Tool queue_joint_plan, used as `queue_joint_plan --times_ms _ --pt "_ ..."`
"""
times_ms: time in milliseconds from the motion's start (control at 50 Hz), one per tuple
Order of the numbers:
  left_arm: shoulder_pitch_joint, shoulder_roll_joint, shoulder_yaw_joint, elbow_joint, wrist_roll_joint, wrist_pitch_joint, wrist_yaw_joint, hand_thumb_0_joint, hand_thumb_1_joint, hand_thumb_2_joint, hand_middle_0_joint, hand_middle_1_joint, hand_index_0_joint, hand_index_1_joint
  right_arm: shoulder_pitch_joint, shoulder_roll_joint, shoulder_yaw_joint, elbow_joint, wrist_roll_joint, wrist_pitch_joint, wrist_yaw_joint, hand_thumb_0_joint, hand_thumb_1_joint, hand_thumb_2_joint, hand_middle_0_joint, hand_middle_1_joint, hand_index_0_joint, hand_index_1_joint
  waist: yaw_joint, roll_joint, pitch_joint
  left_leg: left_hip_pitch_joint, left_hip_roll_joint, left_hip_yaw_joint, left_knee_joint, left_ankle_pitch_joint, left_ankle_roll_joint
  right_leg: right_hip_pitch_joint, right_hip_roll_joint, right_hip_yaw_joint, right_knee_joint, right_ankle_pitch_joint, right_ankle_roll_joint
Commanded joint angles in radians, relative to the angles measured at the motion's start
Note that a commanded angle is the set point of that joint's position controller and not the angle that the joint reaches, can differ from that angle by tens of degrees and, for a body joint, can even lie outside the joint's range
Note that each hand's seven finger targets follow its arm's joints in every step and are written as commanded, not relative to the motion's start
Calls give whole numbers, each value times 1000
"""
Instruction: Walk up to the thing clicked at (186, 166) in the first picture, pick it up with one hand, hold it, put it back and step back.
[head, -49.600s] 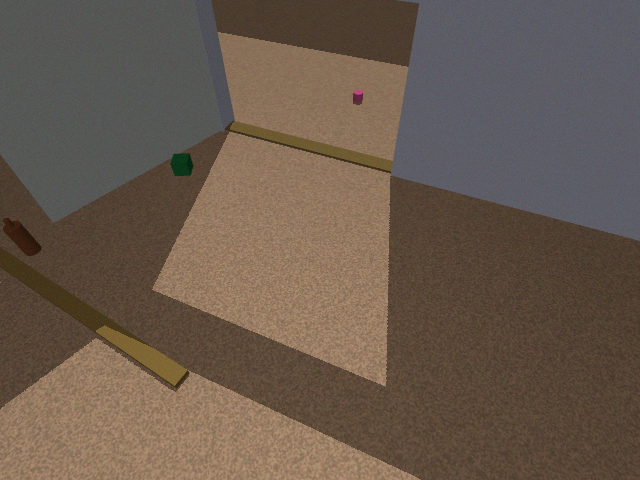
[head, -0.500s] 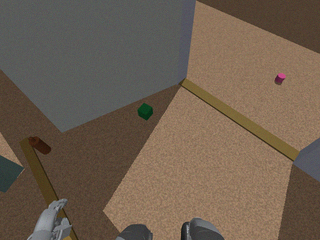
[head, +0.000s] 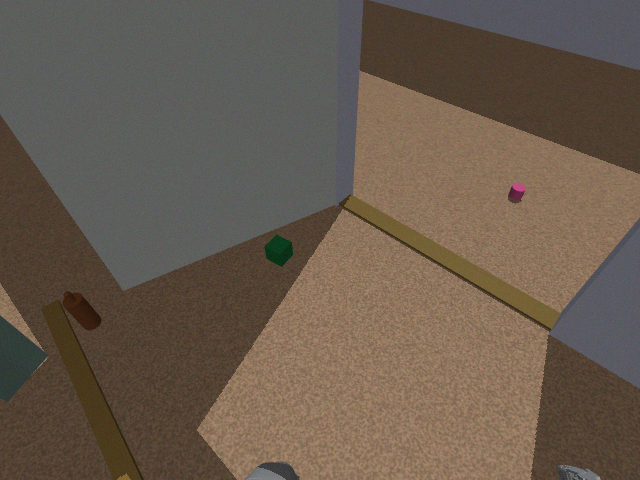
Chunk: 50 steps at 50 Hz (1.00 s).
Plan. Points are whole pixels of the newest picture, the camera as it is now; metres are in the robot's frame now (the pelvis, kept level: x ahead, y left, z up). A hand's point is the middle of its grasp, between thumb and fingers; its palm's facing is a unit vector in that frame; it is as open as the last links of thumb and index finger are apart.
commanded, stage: step back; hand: left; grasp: from above
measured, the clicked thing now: (279, 250) +1.05 +0.28 -0.72
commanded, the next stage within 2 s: stand in 0.82 s
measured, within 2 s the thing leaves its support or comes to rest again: neither
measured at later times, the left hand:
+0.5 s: hand out of the picture +0.10 +0.29 -0.14, palm faces +0.05 -0.92 -0.39, open 7.3 cm
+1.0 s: hand out of the picture +0.12 +0.26 -0.14, palm faces +0.09 -0.94 -0.33, open 7.3 cm
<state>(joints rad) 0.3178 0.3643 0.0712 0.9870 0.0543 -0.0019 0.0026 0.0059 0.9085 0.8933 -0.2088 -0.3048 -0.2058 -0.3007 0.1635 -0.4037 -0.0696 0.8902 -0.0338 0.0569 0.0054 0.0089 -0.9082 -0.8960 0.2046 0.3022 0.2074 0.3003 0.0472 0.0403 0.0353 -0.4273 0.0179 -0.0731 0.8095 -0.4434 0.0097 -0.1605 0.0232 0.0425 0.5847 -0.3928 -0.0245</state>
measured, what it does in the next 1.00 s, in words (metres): steps on the spot: left foot, then right foot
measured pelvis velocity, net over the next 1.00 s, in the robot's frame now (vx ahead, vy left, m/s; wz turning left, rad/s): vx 0.05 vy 0.00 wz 0.09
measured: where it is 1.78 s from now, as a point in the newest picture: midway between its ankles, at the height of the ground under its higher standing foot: outside the picture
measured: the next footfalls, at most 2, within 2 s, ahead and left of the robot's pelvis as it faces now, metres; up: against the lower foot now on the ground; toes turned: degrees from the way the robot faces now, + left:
left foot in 0.20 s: +0.05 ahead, +0.14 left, +0.00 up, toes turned +6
right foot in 0.52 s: +0.12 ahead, -0.11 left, +0.00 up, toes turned +2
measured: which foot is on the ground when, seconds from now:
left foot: up 0.00-0.18, down 0.20-1.00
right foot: down 0.00-0.24, up 0.26-0.50, down 0.52-1.00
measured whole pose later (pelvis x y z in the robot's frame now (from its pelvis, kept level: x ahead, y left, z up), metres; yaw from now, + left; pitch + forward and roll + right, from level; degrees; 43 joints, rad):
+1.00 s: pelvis +0.05 +0.00 +0.01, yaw +5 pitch -3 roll +0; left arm 0.07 0.34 0.02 1.09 0.00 -0.01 0.00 0.00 0.91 0.89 -0.21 -0.30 -0.20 -0.30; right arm 0.12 -0.34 -0.01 1.08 -0.01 -0.02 0.00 0.01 -0.91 -0.90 0.21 0.30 0.21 0.30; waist 0.00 -0.01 0.07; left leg -0.13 0.02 0.00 0.47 -0.29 -0.02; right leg -0.21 -0.04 -0.05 0.48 -0.23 0.01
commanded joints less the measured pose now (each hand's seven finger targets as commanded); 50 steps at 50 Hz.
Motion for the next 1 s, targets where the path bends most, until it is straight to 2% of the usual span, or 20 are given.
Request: queue_joint_plan --times_ms 0,20,80,140,180,200,220,260,320,440,500,520,540,560,680,720,760,780,860,980 --pt "-195 268 58 -131 -4 -57 22 0 900 900 -200 -300 -200 -300 -38 -176 -47 -50 17 -49 10 0 -900 -900 200 300 200 300 -61 -116 170 -63 -34 -76 88 60 -22 -195 -244 258 -346 -216 -143" --pt "-146 264 60 -108 -9 -59 21 0 900 900 -200 -300 -200 -300 -28 -154 -36 -43 12 -55 9 0 -900 -900 200 300 200 300 -46 -153 136 -84 -41 -63 60 66 -19 -116 -220 212 -321 -70 -125" --pt "-60 309 76 -99 -5 -59 7 0 900 900 -200 -300 -200 -300 -56 -161 -31 -56 5 -67 19 0 -900 -900 200 300 200 300 17 -247 76 -57 -24 25 -70 -2 -30 -18 -239 194 -284 -90 -134" --pt "-97 312 74 -112 -12 -43 3 0 900 900 -200 -300 -200 -300 -17 -165 -44 -36 1 -84 23 0 -900 -900 200 300 200 300 -5 -268 59 55 -17 80 -228 14 -25 -49 -263 160 -228 -35 -144" --pt "-103 249 44 -126 -19 -30 2 0 900 900 -200 -300 -200 -300 77 -170 -59 9 -2 -99 13 0 -900 -900 200 300 200 300 -56 -153 -21 314 -48 64 -408 156 -1 -135 -209 69 -25 150 -94" --pt "-68 183 27 -124 -25 -28 2 0 900 900 -200 -300 -200 -300 125 -201 -74 23 -10 -109 5 0 -900 -900 200 300 200 300 -70 4 -91 434 53 -94 -469 157 30 -196 -132 -14 195 187 -54" --pt "-90 125 13 -147 -39 -28 0 0 900 900 -200 -300 -200 -300 157 -283 -89 18 -16 -116 -2 0 -900 -900 200 300 200 300 -79 189 -97 510 272 -465 -536 122 136 -424 3 -110 377 -92 -1" --pt "-151 269 47 -131 -35 -22 10 0 900 900 -200 -300 -200 -300 145 -333 -97 20 5 -111 -1 0 -900 -900 200 300 200 300 -87 67 -15 313 343 -539 -549 -37 272 -376 -69 40 423 -215 -24" --pt "-93 234 45 -109 -34 -23 -4 0 900 900 -200 -300 -200 -300 59 -234 -68 -12 4 -122 -10 0 -900 -900 200 300 200 300 -28 52 43 286 226 -285 -510 120 190 -380 -106 32 372 -80 -28" --pt "-111 183 42 -80 -42 -33 0 0 900 900 -200 -300 -200 -300 28 -200 -37 -12 10 -104 -16 0 -900 -900 200 300 200 300 -26 124 -30 152 168 -92 -347 554 157 -59 -44 -82 8 78 8" --pt "-67 237 58 -38 -25 -39 17 0 900 900 -200 -300 -200 -300 -15 -122 -4 -29 37 -81 -23 0 -900 -900 200 300 200 300 17 6 -74 -20 65 -36 -167 335 57 152 -80 -14 -131 279 -14" --pt "-94 287 65 -52 -17 -42 21 0 900 900 -200 -300 -200 -300 14 -83 11 -30 43 -78 -27 0 -900 -900 200 300 200 300 -1 -152 -81 -69 -29 -23 -72 163 20 121 -234 217 -219 221 -63" --pt "-176 326 63 -77 -25 -39 17 0 900 900 -200 -300 -200 -300 39 -109 0 -6 37 -66 -36 0 -900 -900 200 300 200 300 -15 -193 -83 38 -44 3 48 -125 5 -71 -408 379 -312 40 -186" --pt "-275 333 62 -105 -18 -37 14 0 900 900 -200 -300 -200 -300 81 -159 -17 31 30 -60 -37 0 -900 -900 200 300 200 300 -45 -192 -39 110 -4 -7 106 -156 -8 -185 -433 408 -303 -13 -236" --pt "-275 263 42 -72 -26 -39 11 0 900 900 -200 -300 -200 -300 78 -127 -1 90 18 -81 -25 0 -900 -900 200 300 200 300 -49 -199 -45 148 -5 77 -211 27 2 -87 -269 136 -138 324 -126" --pt "-292 234 38 -75 -38 -31 9 0 900 900 -200 -300 -200 -300 106 -130 -7 116 11 -95 -32 0 -900 -900 200 300 200 300 -68 -169 -114 258 17 48 -402 293 6 -45 -237 70 -24 542 -76" --pt "-283 178 26 -80 -53 -25 11 0 900 900 -200 -300 -200 -300 71 -195 -25 110 2 -104 -39 0 -900 -900 200 300 200 300 -38 -35 -165 314 161 -109 -372 645 68 -86 -142 -8 76 442 -13" --pt "-280 192 28 -54 -58 -18 9 0 900 900 -200 -300 -200 -300 -29 -229 -26 94 16 -100 -32 0 -900 -900 200 300 200 300 -8 -15 -133 231 171 -105 -332 596 112 -49 -92 -50 24 272 3" --pt "-284 189 -2 8 -51 -39 3 0 900 900 -200 -300 -200 -300 -50 -151 10 108 25 -106 -20 0 -900 -900 200 300 200 300 -43 -49 -133 242 99 -27 -388 480 15 84 -165 28 -100 490 -15" --pt "-296 187 -19 47 -52 -37 2 0 900 900 -200 -300 -200 -300 -88 -154 18 141 27 -101 -16 0 -900 -900 200 300 200 300 -44 -19 -88 301 115 -21 -454 515 8 82 -154 7 -182 472 -3"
